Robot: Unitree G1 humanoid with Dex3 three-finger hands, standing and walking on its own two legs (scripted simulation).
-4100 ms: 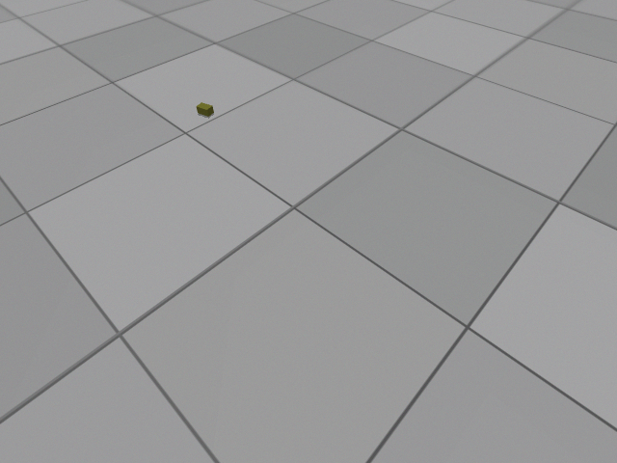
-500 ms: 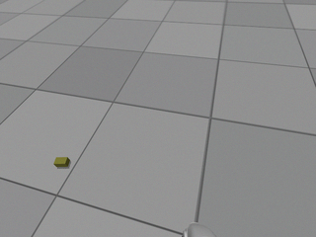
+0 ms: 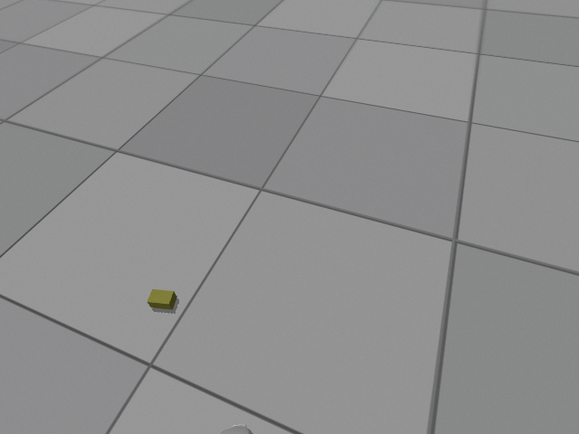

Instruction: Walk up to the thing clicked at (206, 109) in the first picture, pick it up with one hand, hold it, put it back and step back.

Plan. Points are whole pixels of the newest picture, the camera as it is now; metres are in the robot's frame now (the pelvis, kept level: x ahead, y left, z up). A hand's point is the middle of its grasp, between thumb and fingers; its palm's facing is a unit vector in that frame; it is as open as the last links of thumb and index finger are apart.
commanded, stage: walk up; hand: left
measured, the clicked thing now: (162, 299) +0.70 +0.52 -0.72
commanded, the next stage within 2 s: none
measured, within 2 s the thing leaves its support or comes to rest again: neither
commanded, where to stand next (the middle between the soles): +0.32 +0.34 m, yaw -6 degrees
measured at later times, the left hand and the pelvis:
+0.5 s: hand (21, 410) +0.19 +0.42 -0.09, palm faces -0.03 -0.82 -0.57, open 7.4 cm; pelvis +0.11 +0.12 +0.01, yaw -3 degrees
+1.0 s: hand out of the picture +0.27 +0.60 -0.12, palm faces -0.09 -0.86 -0.50, open 7.4 cm; pelvis +0.19 +0.30 +0.01, yaw -3 degrees
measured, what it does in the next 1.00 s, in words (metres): steps to the left: right foot, then left foot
